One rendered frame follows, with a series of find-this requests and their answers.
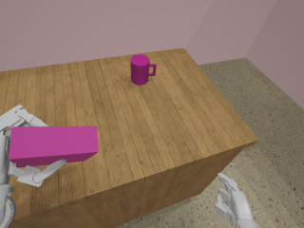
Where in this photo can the left robot forearm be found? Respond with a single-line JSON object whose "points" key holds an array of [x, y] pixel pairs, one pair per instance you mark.
{"points": [[7, 205]]}

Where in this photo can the table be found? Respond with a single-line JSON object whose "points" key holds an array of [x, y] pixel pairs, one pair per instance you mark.
{"points": [[158, 144]]}

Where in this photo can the right robot forearm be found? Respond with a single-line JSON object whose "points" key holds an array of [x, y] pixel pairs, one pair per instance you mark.
{"points": [[246, 223]]}

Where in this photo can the robot right hand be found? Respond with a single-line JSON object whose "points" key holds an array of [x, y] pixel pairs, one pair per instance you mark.
{"points": [[236, 205]]}

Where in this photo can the robot left hand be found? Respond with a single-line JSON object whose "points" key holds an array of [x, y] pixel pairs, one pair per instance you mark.
{"points": [[19, 117]]}

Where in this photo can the sponge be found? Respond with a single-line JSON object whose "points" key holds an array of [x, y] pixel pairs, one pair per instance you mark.
{"points": [[44, 145]]}

